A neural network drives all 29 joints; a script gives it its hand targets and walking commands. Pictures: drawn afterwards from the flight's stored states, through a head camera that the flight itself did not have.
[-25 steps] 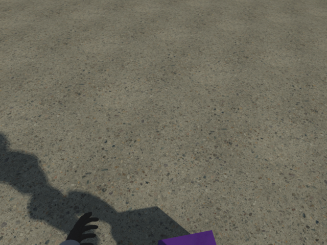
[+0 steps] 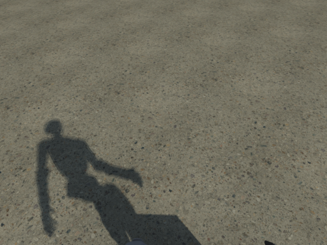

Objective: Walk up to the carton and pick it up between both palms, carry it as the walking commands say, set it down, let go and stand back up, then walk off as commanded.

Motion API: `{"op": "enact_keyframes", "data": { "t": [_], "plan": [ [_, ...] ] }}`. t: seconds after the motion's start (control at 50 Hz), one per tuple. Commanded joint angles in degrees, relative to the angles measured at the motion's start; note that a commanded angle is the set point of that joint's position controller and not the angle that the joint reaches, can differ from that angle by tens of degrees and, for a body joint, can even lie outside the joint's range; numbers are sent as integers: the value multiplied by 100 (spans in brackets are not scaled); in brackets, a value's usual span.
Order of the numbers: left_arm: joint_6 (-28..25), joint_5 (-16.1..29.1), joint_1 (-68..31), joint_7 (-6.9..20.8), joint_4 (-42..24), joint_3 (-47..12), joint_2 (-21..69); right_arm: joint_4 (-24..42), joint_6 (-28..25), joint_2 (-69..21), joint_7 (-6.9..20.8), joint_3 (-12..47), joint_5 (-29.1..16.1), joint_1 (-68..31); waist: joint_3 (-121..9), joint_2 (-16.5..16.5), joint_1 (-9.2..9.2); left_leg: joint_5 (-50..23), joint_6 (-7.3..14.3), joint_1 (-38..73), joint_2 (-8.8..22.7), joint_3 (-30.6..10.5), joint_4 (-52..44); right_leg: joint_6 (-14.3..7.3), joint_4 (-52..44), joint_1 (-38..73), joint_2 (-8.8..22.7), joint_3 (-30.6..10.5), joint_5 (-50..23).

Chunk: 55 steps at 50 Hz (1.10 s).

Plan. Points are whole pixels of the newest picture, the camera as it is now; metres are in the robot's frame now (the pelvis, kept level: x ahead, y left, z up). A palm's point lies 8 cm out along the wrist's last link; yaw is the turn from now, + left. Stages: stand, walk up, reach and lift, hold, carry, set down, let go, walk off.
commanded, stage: walk off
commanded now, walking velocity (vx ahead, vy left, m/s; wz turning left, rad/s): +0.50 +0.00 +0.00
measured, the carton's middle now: out of the picture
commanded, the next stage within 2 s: stand in 1.52 s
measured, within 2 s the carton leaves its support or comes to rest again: rests again in 1.54 s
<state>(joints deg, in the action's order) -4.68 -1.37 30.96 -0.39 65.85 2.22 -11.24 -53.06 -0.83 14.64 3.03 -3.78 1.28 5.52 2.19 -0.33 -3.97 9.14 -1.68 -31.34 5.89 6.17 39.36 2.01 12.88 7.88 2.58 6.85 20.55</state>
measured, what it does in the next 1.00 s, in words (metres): walks ahead: left foot, then right foot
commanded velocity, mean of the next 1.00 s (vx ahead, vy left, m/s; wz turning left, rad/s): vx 0.50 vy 0.00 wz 0.00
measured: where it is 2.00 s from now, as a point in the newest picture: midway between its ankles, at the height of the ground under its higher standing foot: outside the picture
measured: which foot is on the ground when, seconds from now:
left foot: up 0.00-0.04, down 0.06-0.62, up 0.64-0.96, down 0.98-1.00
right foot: down 0.00-0.04, up 0.06-0.58, down 0.60-0.98, up 1.00-1.00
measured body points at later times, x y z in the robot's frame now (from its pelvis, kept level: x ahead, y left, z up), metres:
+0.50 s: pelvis +0.08 +0.03 +0.03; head +0.09 +0.05 +0.47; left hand +0.28 +0.23 -0.10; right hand -0.09 -0.18 -0.10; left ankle +0.14 +0.12 -0.73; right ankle -0.04 -0.14 -0.67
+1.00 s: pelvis +0.17 +0.03 +0.00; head +0.21 +0.03 +0.45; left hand +0.04 +0.25 -0.14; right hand +0.36 -0.21 -0.12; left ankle +0.27 +0.13 -0.74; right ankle -0.04 -0.12 -0.71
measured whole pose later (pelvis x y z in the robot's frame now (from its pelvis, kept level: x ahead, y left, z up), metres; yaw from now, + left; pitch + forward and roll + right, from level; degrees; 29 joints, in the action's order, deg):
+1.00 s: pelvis +0.17 +0.03 +0.00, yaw -3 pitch +2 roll -2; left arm -4.1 -0.8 29.2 -0.2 65.9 2.3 -9.7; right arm -52.3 -2.9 14.1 1.9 -3.0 2.2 0.8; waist 2.5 -1.3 -5.8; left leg 6.2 2.2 -24.1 5.1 8.3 28.8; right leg 2.3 22.7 5.8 4.3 6.4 21.5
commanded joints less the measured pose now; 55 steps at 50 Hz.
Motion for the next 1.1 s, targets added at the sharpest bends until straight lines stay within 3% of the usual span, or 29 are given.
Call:
{"op": "enact_keyframes", "data": {
  "t": [0.0,0.02,0.04,0.06,0.08,0.1,0.14,0.16,0.2,0.28,0.36,0.52,0.58,0.6,0.62,0.64,0.66,0.68,0.72,0.78,0.9,0.92,0.94,0.96,0.98,1.0,1.02,1.04,1.08],
  "plan": [
    [-75,-21,-223,5,-279,96,-852,323,-60,21,-35,53,17,-264,779,907,332,415,306,904,-406,348,-572,-785,61,-1032,1398,-617,-3883],
    [-55,11,-211,-8,-255,107,-919,163,-103,174,-84,0,23,268,431,813,604,397,422,1646,-565,388,-866,-713,845,-956,1345,-448,-4807],
    [-27,60,-378,-29,-293,147,-1057,-164,-185,373,-156,-69,67,1382,-208,728,1151,93,567,2899,-537,303,-1402,-591,2090,-1146,1126,-164,-4836],
    [-29,89,-361,-48,-464,133,-934,-465,-269,925,-258,-181,175,2540,-1544,38,1530,428,636,4612,623,-752,-1609,-413,3692,-1922,844,-79,-2623],
    [-64,166,-268,-3,-583,95,-521,-674,-347,1490,-323,-287,188,2924,-1751,-1534,1363,-719,711,5527,1741,-2570,-1889,-235,4918,-3278,-83,-241,978],
    [-61,173,-362,-33,-537,190,-609,-748,-374,1446,-315,-259,144,2817,-1565,-749,1196,-2275,722,5541,1842,-2822,-1774,-304,5637,-3877,-61,-792,1072],
    [-128,218,-1023,-8,-696,243,-544,-849,-484,1122,-282,-149,164,2343,-1009,-375,1058,-4440,497,5442,1146,-1565,-1321,-400,5684,-4509,-1,-885,456],
    [-89,170,-1139,20,-745,241,-472,-882,-493,879,-286,-82,154,2213,-1012,-404,954,-4439,369,5226,961,-1351,-1350,-394,5608,-4442,-25,-844,222],
    [95,131,-1220,95,-862,209,-232,-909,-506,484,-304,38,107,2117,-1023,-820,746,-3683,300,4497,758,-1182,-1687,-265,5373,-3919,-16,-794,-115],
    [424,32,-1677,168,-1049,146,-112,-1021,-617,464,-360,73,-56,2176,-822,-715,458,-1614,329,3610,880,-1585,-2633,-81,4819,-3305,56,-694,-380],
    [550,6,-2220,189,-1156,116,-280,-1078,-555,327,-336,133,-27,2376,-448,-876,494,510,298,2799,981,-1681,-3373,-55,4075,-2753,74,-643,-213],
    [481,93,-2544,105,-1147,132,-359,-1070,-152,576,-377,59,-1,2678,-25,-1161,602,1953,475,2128,896,-1269,-3531,-346,1524,-1687,-309,-202,512],
    [403,100,-1725,11,-865,153,-276,-1001,25,498,-428,-43,-69,2409,159,-1048,253,2516,253,1089,473,-763,-3083,-467,129,-466,-382,332,-214],
    [357,75,-1059,-34,-654,198,-414,-837,25,374,-425,-58,-109,1990,130,-760,-43,2311,16,146,202,-380,-2492,-556,-9,468,-55,127,-208],
    [299,36,-659,-79,-522,270,-684,-620,-8,-34,-411,-10,-127,1625,122,801,-166,2154,33,-1028,-97,104,-446,-669,-568,897,1100,-1536,915],
    [276,21,-1068,-106,-769,293,-1105,-342,-23,-434,-394,79,-40,1245,663,1050,15,1810,-78,-1888,-80,37,653,-699,-875,115,1988,-2212,1655],
    [319,60,-1031,-157,-645,398,-1444,-86,-28,-316,-330,47,-17,921,975,1500,-4,1346,-118,-1904,191,-341,955,-1173,-1253,-939,2410,-2660,2700],
    [260,29,-1421,-147,-681,283,-921,-14,-54,21,-224,-46,26,923,1341,1374,335,817,-201,-1774,286,-493,1309,-1092,-1391,-1232,2071,-2357,2173],
    [80,6,-1377,-63,-651,174,-566,-246,-90,109,-95,-125,48,1232,1072,1064,546,446,-258,-1321,236,-391,1760,-974,-1163,-1282,1452,-1419,847],
    [-105,32,-1007,-38,-517,84,-427,-43,-87,-165,36,-10,45,623,965,650,481,-98,-251,-754,183,-239,1067,-837,-900,-1458,1183,-886,-529],
    [-89,-18,-318,27,-334,129,-833,336,-50,-38,11,71,18,-380,817,960,210,354,197,723,-338,343,-565,-829,-204,-1130,1381,-694,-3054],
    [-71,2,-305,21,-316,137,-904,255,-78,89,-31,37,32,-94,610,950,386,484,309,1270,-489,385,-758,-772,305,-1073,1400,-614,-3976],
    [-47,45,-428,5,-325,154,-1009,-9,-133,253,-88,-29,38,762,142,761,841,175,456,2320,-593,395,-1307,-659,1363,-1106,1241,-311,-4693],
    [-43,94,-773,-26,-440,220,-1201,-361,-229,609,-188,-113,136,2103,-875,604,1507,-107,549,3758,-81,-41,-1595,-481,2728,-1490,966,-70,-3691],
    [-80,125,-423,11,-634,122,-626,-649,-313,1342,-303,-252,181,2847,-1899,-1258,1418,-216,633,5320,1329,-1621,-1694,-306,4389,-2761,347,-113,-552],
    [-110,184,-459,-4,-542,186,-637,-786,-363,1478,-323,-267,162,3026,-1747,-1301,1369,-2487,662,5750,1827,-2720,-1677,-242,5396,-3680,-167,-506,1234],
    [-133,230,-891,-8,-612,278,-714,-907,-414,1392,-323,-233,159,2910,-1461,-564,1296,-4010,676,5909,1554,-2182,-1426,-354,5735,-4315,-141,-898,984],
    [-170,270,-1172,1,-696,273,-603,-961,-473,1270,-314,-192,173,2667,-1205,-445,1227,-4779,610,5893,1263,-1665,-1236,-390,5815,-4711,-75,-907,699],
    [-87,176,-1389,48,-828,247,-415,-990,-495,801,-312,-61,165,2315,-1130,-619,1003,-4703,338,5402,892,-1290,-1311,-382,5599,-4537,-88,-848,210]
  ]
}}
